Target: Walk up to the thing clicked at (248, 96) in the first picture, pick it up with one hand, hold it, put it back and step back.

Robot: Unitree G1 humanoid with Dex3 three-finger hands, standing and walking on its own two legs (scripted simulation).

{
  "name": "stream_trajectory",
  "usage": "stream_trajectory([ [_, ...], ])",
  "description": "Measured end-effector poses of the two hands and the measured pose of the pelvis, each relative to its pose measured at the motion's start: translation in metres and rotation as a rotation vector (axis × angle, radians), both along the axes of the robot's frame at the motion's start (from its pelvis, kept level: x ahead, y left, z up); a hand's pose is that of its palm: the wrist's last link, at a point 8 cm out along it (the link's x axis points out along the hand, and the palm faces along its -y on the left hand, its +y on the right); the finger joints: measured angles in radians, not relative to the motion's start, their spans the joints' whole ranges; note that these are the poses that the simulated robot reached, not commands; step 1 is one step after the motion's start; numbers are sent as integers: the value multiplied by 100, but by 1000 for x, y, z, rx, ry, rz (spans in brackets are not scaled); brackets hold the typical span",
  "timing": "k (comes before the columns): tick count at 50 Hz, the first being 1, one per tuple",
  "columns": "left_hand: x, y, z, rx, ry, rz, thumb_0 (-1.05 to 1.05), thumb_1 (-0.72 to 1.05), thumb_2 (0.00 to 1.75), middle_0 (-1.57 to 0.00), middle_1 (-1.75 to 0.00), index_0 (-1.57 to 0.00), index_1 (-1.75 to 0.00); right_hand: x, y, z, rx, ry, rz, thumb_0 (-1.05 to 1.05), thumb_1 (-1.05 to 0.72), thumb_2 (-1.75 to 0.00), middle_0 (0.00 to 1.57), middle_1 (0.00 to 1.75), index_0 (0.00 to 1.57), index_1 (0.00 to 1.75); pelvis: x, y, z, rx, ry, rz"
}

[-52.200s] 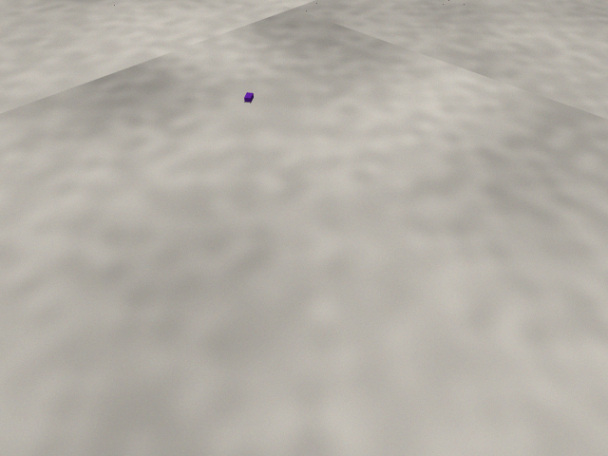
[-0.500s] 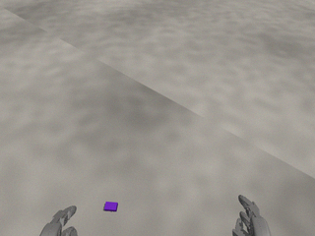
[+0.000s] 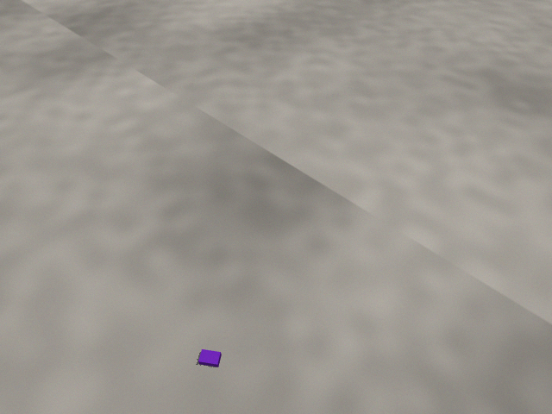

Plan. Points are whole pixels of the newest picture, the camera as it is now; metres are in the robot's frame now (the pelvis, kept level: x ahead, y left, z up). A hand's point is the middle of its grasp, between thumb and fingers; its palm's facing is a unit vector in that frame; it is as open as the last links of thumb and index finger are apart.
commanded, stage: stand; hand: left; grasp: from above
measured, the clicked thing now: (210, 358) +0.46 +0.23 -0.75
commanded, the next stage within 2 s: none
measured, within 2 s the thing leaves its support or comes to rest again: neither
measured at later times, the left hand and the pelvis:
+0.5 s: hand out of the picture +0.05 +0.24 -0.14, palm faces +0.04 -0.94 -0.34, open 7.4 cm; pelvis +0.00 +0.00 +0.02, yaw +1 degrees
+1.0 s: hand out of the picture +0.06 +0.23 -0.14, palm faces +0.02 -0.94 -0.34, open 7.4 cm; pelvis +0.01 -0.01 +0.02, yaw +1 degrees
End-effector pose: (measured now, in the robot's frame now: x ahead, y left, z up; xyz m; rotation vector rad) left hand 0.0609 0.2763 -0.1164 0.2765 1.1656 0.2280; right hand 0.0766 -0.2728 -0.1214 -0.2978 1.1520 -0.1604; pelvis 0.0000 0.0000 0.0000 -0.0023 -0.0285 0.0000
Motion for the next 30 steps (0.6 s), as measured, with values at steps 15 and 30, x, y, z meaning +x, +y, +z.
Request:
stream_trajectory([
  [15, -26, 0, 5, -8, 94, 39, 1, 90, 90, -20, -30, -20, -30, -13, 1, 5, 16, 66, -27, 0, -91, -89, 20, 30, 20, 30, -2, -2, 14, 1, -38, 9],
  [30, -19, 3, 11, 9, 95, 33, 0, 90, 90, -20, -30, -20, -30, -16, -14, 9, 0, 87, -35, 0, -91, -89, 20, 30, 20, 30, -3, -7, 18, 1, -41, 9],
])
